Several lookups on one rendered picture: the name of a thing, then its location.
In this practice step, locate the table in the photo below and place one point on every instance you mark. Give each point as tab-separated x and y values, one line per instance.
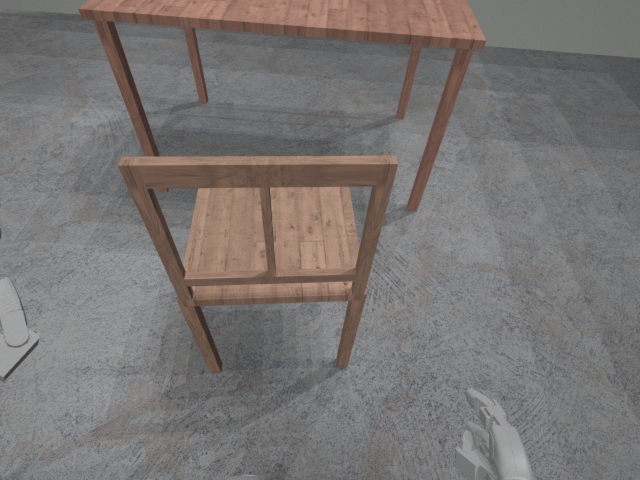
438	23

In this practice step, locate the right robot hand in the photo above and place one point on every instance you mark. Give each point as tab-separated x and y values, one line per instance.
502	454

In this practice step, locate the chair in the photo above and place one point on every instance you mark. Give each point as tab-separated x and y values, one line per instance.
266	230

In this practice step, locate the left robot hand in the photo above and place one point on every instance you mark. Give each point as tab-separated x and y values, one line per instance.
17	341

